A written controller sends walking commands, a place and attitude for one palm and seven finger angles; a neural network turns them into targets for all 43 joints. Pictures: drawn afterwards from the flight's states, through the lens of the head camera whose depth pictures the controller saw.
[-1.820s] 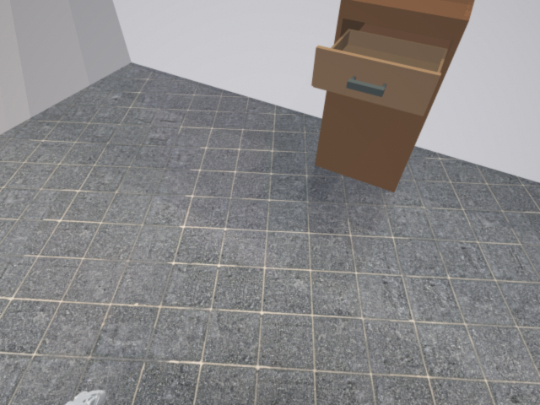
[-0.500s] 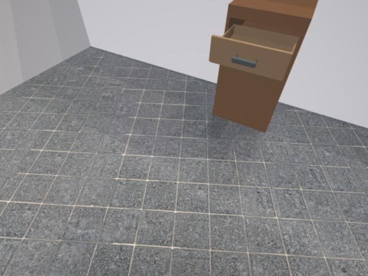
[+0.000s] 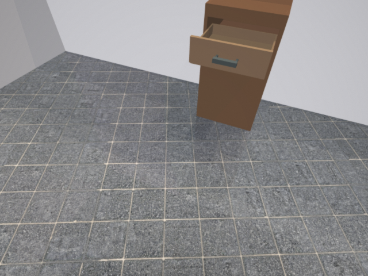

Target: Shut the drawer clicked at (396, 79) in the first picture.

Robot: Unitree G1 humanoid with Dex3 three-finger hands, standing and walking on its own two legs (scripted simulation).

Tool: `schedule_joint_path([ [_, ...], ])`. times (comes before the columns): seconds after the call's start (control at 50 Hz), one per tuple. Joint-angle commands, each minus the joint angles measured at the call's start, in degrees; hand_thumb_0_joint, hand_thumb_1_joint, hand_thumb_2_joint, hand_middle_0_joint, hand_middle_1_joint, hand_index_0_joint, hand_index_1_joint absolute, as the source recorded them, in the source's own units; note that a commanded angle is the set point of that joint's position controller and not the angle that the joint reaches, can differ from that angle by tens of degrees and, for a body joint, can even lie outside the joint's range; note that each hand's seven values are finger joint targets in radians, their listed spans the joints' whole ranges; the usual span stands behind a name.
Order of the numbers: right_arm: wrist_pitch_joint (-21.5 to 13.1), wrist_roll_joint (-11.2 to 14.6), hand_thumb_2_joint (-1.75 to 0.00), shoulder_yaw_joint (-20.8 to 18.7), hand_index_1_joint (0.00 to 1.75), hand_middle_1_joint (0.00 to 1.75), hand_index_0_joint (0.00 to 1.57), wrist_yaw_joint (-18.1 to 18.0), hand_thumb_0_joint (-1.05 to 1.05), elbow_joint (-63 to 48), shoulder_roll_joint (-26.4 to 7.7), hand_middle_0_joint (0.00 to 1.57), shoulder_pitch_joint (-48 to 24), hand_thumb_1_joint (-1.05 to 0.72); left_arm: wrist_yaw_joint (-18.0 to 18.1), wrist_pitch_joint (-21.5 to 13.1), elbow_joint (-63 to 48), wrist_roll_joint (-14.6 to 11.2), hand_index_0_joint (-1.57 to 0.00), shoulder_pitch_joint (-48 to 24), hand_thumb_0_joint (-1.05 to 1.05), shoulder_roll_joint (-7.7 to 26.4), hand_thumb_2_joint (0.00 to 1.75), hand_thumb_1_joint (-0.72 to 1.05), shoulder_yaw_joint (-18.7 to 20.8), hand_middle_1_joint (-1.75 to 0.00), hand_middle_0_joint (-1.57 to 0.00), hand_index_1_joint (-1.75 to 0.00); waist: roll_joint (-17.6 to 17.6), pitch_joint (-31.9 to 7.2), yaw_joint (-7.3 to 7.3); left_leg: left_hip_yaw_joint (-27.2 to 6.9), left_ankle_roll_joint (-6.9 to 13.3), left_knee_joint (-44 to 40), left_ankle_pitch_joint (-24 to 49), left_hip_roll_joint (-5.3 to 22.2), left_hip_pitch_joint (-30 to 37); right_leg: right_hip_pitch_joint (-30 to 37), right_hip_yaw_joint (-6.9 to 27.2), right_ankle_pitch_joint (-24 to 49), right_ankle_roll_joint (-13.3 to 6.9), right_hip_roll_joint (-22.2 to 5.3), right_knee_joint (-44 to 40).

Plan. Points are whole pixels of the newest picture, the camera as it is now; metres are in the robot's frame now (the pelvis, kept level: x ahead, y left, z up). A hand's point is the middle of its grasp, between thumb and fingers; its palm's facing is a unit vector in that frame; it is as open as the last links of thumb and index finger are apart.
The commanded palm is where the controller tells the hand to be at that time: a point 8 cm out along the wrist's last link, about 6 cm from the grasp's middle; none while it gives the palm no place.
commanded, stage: walk to a spot facing it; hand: left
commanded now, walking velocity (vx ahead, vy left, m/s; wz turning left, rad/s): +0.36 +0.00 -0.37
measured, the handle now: (225, 60) +1.09 -0.13 -0.06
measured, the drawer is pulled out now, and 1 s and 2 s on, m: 0.30 0.30 0.30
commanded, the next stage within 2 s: take the last steps up to it in 0.92 s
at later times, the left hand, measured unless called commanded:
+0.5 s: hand out of the picture +0.13 +0.14 -0.17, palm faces -0.03 -0.99 -0.14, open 7.4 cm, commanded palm none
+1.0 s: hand (172, 148) +0.57 +0.08 -0.15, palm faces -0.38 -0.90 -0.22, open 7.4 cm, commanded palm none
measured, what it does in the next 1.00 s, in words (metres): walks ahead, turning right: right foot, then left foot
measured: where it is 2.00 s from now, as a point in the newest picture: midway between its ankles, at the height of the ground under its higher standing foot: (219, 202)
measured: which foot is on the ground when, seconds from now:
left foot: down 0.00-0.12, up 0.14-0.54, down 0.56-1.00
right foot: up 0.00-0.08, down 0.10-0.56, up 0.58-1.00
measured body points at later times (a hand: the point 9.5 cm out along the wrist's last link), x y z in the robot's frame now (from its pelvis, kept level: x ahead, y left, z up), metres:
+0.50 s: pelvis +0.19 -0.02 +0.00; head +0.22 -0.01 +0.45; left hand +0.14 +0.19 -0.15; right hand +0.27 -0.25 -0.14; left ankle +0.34 +0.09 -0.70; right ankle +0.05 -0.11 -0.73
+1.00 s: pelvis +0.40 -0.06 +0.00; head +0.42 -0.08 +0.45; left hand +0.59 +0.13 -0.13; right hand +0.27 -0.26 -0.16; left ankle +0.36 +0.09 -0.73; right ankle +0.45 -0.20 -0.72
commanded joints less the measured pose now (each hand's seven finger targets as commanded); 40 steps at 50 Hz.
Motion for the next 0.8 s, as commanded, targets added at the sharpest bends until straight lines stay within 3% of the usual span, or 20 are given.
schedule_joint_path([
  [0.0,-2.1,0.1,-0.9,-3.3,0.3,0.3,0.2,-1.4,0.0,-1.7,-11.0,0.2,5.8,-0.9,-0.2,-3.4,-9.1,0.1,-0.2,-9.5,0.0,3.4,0.9,0.9,1.9,-0.3,-0.2,-0.3,8.7,8.0,-3.07,-16.5,11.9,-14.3,10.5,19.7,7.5,-18.5,-2.7,-4.6,0.3,-4.6,5.6],
  [0.04,-2.1,0.1,-0.9,-3.2,0.3,0.3,0.2,-1.4,0.0,-2.1,-10.3,0.2,2.2,-0.9,-0.5,-3.6,-6.3,0.0,-0.2,-1.5,0.0,1.4,0.9,0.9,2.3,-0.3,-0.2,-0.3,7.5,4.6,1.15,-6.2,7.7,-7.0,12.2,15.2,-0.5,-1.7,-6.4,3.1,-0.1,-3.2,-5.2],
  [0.06,-2.0,0.2,-0.9,-3.1,0.3,0.3,0.2,-1.3,0.0,-2.2,-9.3,0.2,1.0,-0.9,-0.3,-3.8,-3.6,0.3,-0.2,6.5,0.0,2.6,0.9,0.9,2.8,-0.3,-0.2,-0.3,2.9,2.0,4.93,-1.6,5.2,4.6,13.0,10.6,-7.1,10.8,-7.4,9.1,-0.9,-0.6,-11.6],
  [0.08,-2.4,1.1,-0.9,-2.4,0.3,0.3,0.2,-0.6,0.0,-4.0,-5.8,0.2,0.0,-0.9,0.7,-4.7,-0.9,0.7,-0.2,15.6,0.0,8.7,0.9,0.9,4.2,-0.3,-0.2,-0.3,-12.8,-0.6,8.2,4.7,1.8,23.1,3.1,4.3,-21.7,22.7,12.6,1.3,-5.8,-12.7,-19.9],
  [0.1,-2.9,0.9,-0.9,-2.0,0.3,0.3,0.2,-0.2,0.0,-7.2,-4.4,0.2,-4.2,-0.9,1.6,-5.0,0.1,-0.4,-0.2,20.2,0.0,11.8,0.9,0.9,4.6,-0.3,-0.2,-0.3,-17.3,0.4,8.75,2.6,0.9,34.8,-12.0,0.5,-32.1,23.8,32.7,2.9,-11.3,-22.7,-28.8],
  [0.12,-2.9,0.7,-0.9,-2.5,0.3,0.3,0.2,-0.2,0.0,-7.1,-4.7,0.2,-7.6,-0.9,2.1,-5.0,0.0,-0.5,-0.2,18.5,0.0,10.6,0.9,0.9,4.3,-0.3,-0.2,-0.3,-9.3,3.3,8.21,-2.7,1.3,39.9,-8.8,3.0,-34.9,20.1,33.6,2.7,-13.4,-23.1,-29.4],
  [0.16,-2.6,0.3,-0.9,-2.8,0.3,0.3,0.2,0.0,0.0,-5.9,-3.0,0.2,-6.9,-0.9,2.6,-5.2,-1.6,-0.1,-0.2,11.1,0.0,6.2,0.9,0.9,3.2,-0.3,-0.2,-0.3,-0.4,7.4,3.86,-4.4,0.7,40.2,-1.3,6.2,-34.8,13.5,25.2,5.0,-13.2,-20.5,-28.7],
  [0.2,-1.7,-0.1,-0.9,-2.8,0.3,0.3,0.2,0.3,0.0,-4.3,-1.2,0.2,-3.9,-0.9,2.8,-5.7,-1.9,0.2,-0.2,8.7,0.0,2.9,0.9,0.9,2.3,-0.3,-0.2,-0.3,-1.6,6.9,1.04,-3.1,-0.5,37.1,3.4,6.4,-31.1,9.7,16.4,14.9,-10.9,-16.6,-28.8],
  [0.24,-0.9,0.0,-0.9,-3.0,0.3,0.3,0.2,0.6,0.0,-4.2,-0.3,0.2,-2.2,-0.9,2.8,-6.2,-1.4,0.2,-0.2,7.9,0.0,2.6,0.9,0.9,2.3,-0.3,-0.2,-0.3,-3.7,6.2,-0.58,-2.0,-1.3,33.7,6.7,6.4,-30.1,8.5,10.5,19.3,-9.8,-14.1,-29.2],
  [0.36,-1.5,0.5,-0.9,-2.9,0.3,0.3,0.2,1.6,0.0,-7.8,1.0,0.2,-9.3,-0.9,3.2,-6.9,0.6,0.2,-0.2,10.2,0.0,2.6,0.9,0.9,2.3,-0.3,-0.2,-0.3,-4.1,7.2,0.8,-0.1,-1.0,20.2,12.4,5.4,-31.3,13.7,6.2,29.3,-8.8,-12.2,-28.9],
  [0.44,-2.1,0.8,-0.9,-2.7,0.3,0.3,0.2,1.6,0.0,-9.3,1.0,0.2,-12.3,-0.9,3.4,-6.4,1.3,0.4,-0.2,9.6,0.0,3.1,0.9,0.9,2.6,-0.3,-0.2,-0.3,-4.6,8.2,1.03,0.5,1.1,10.8,11.5,3.2,-20.8,12.1,6.2,35.1,-7.4,-12.6,-26.9],
  [0.48,-2.6,0.5,-0.9,-3.4,0.3,0.3,0.2,0.9,0.0,-7.0,-0.8,0.2,-3.6,-0.9,3.4,-6.3,1.0,0.2,-0.2,7.6,0.0,4.5,0.9,0.9,3.2,-0.3,-0.2,-0.3,-3.2,3.9,-3.14,2.2,2.1,5.3,11.2,0.1,-8.8,11.9,3.7,44.3,-6.2,-10.9,-16.8],
  [0.5,-2.9,0.0,-0.9,-3.8,0.3,0.3,0.2,0.2,0.0,-4.5,-2.7,0.2,4.6,-0.9,3.2,-6.2,0.9,-0.1,-0.2,7.7,0.0,4.1,0.9,0.9,3.3,-0.3,-0.2,-0.3,-1.4,-0.7,-6.17,1.2,2.9,2.4,12.2,-0.1,2.6,8.2,2.4,43.7,-4.9,-8.3,-5.5],
  [0.52,-3.1,-0.7,-0.9,-5.0,0.3,0.3,0.2,-0.7,0.0,-2.6,-7.9,0.2,12.5,-0.9,2.7,-6.0,0.3,-0.6,-0.2,10.1,0.0,1.5,0.9,0.9,3.3,-0.3,-0.2,-0.3,6.9,-7.1,-8.47,-11.9,6.2,-0.5,8.8,10.1,16.3,-2.2,-0.3,28.9,-3.1,-3.5,9.4],
  [0.54,-3.0,-0.8,-0.9,-5.9,0.3,0.3,0.2,-0.9,0.0,-1.9,-13.0,0.2,17.0,-0.9,2.0,-6.1,-0.9,-1.0,-0.2,12.0,0.0,-1.5,0.9,0.9,2.8,-0.3,-0.2,-0.3,19.6,-11.0,-7.51,-33.9,12.0,-11.2,5.2,25.0,21.5,-13.5,-4.2,-6.0,-1.5,3.7,29.4],
  [0.56,-2.1,0.3,-0.9,-5.4,0.3,0.3,0.2,-0.8,0.0,-3.0,-12.7,0.2,14.1,-0.9,2.0,-6.2,-3.2,-0.4,-0.2,8.3,0.0,-0.5,0.9,0.9,2.6,-0.3,-0.2,-0.3,11.9,-6.6,-6.17,-39.5,14.7,-15.5,-5.3,27.4,13.3,-17.1,-0.6,-6.9,-2.5,0.8,36.5],
  [0.58,-2.4,0.2,-0.9,-4.8,0.3,0.3,0.2,-1.0,0.0,-3.6,-8.8,0.2,8.5,-0.9,2.1,-5.9,-3.2,-0.2,-0.2,5.8,0.0,-1.2,0.9,0.9,2.6,-0.3,-0.2,-0.3,13.3,-2.5,-4.69,-34.3,12.6,-18.3,-13.4,25.5,7.1,-20.1,0.1,-1.7,-2.3,-1.7,40.3],
  [0.62,-3.1,0.0,-0.9,-3.1,0.3,0.3,0.2,-1.1,0.0,-4.6,-1.8,0.2,2.8,-0.9,1.1,-4.8,-3.0,0.6,-0.2,2.6,0.0,-1.5,0.9,0.9,2.9,-0.3,-0.2,-0.3,9.6,6.5,-1.97,-21.8,9.2,-19.8,-10.4,20.4,-5.9,-19.3,-0.1,5.5,-1.6,-5.7,37.6],
  [0.68,-4.3,0.2,-0.9,-2.8,0.3,0.3,0.2,-1.4,0.0,-4.1,-0.8,0.2,1.8,-0.9,0.5,-2.8,-2.8,0.9,-0.2,5.2,0.0,-3.6,0.9,0.9,2.9,-0.3,-0.2,-0.3,7.2,3.4,1.38,-7.4,7.8,-18.8,4.2,16.9,-8.4,-15.6,-1.4,9.0,-0.3,-7.2,31.0],
  [0.78,-4.4,0.2,-0.9,-3.5,0.3,0.3,0.2,-1.4,0.0,-4.2,-3.3,0.2,3.0,-0.9,-0.6,-1.7,-7.3,0.9,-0.2,-3.1,0.0,-3.0,0.9,0.9,3.5,-0.3,-0.2,-0.3,6.2,5.6,0.53,-0.4,9.0,-20.2,9.8,17.6,-5.0,-17.7,-3.7,13.3,1.7,-9.4,14.4],
])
